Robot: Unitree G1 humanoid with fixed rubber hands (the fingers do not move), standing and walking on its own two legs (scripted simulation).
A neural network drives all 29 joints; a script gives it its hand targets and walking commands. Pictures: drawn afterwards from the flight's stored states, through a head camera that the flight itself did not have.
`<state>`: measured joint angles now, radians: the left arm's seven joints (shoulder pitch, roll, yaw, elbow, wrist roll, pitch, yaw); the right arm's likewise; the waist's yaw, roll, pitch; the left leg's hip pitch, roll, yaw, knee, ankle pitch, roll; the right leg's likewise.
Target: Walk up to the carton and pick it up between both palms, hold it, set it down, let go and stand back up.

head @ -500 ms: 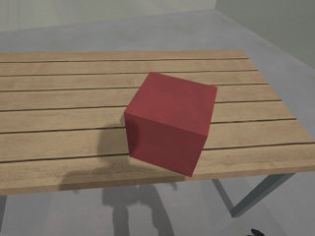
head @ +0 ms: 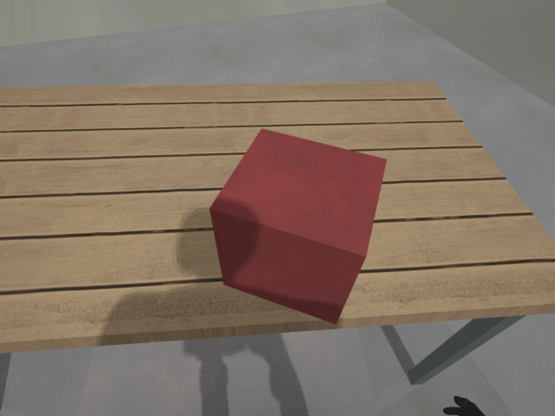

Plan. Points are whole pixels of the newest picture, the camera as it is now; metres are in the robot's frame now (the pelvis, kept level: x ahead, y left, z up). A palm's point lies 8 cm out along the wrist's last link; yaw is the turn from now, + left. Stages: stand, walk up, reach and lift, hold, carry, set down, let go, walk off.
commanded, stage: walk up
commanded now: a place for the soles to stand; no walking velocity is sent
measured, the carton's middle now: (299, 226) +0.40 -0.04 +0.05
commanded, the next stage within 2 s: reach and lift in 0.68 s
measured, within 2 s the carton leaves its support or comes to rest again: neither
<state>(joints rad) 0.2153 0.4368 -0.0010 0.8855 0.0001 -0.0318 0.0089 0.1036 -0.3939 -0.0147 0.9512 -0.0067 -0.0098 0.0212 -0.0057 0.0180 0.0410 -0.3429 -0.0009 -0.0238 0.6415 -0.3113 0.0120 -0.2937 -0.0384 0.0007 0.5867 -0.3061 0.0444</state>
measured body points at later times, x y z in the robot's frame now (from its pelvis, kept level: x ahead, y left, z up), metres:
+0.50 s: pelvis -0.01 +0.00 +0.00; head +0.01 +0.00 +0.45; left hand +0.09 +0.33 -0.11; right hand +0.10 -0.31 -0.11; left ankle +0.02 +0.11 -0.73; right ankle +0.00 -0.15 -0.73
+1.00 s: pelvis -0.01 -0.01 +0.00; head +0.02 -0.01 +0.45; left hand +0.19 +0.27 -0.08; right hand +0.18 -0.29 -0.10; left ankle +0.02 +0.11 -0.73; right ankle +0.00 -0.15 -0.73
